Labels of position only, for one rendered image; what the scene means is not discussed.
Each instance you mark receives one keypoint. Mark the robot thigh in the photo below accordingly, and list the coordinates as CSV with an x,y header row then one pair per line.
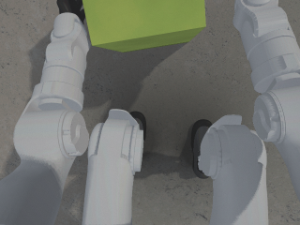
x,y
229,156
110,174

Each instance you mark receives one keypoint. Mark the robot right thigh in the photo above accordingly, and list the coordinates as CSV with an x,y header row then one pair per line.
x,y
229,156

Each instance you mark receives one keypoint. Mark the right robot upper arm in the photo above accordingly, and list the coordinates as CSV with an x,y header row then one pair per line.
x,y
276,119

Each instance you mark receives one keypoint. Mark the robot left thigh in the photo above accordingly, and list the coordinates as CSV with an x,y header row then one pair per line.
x,y
110,174

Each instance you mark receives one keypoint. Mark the left robot forearm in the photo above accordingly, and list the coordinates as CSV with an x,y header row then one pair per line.
x,y
61,83

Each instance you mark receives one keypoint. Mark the left robot upper arm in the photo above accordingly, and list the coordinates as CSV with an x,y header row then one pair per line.
x,y
47,143

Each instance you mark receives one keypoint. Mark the carton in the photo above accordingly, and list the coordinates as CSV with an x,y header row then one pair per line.
x,y
132,25

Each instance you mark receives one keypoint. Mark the right robot forearm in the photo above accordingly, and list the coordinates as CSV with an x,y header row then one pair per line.
x,y
269,43

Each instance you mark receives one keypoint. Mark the robot left hand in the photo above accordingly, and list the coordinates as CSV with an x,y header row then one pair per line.
x,y
71,6

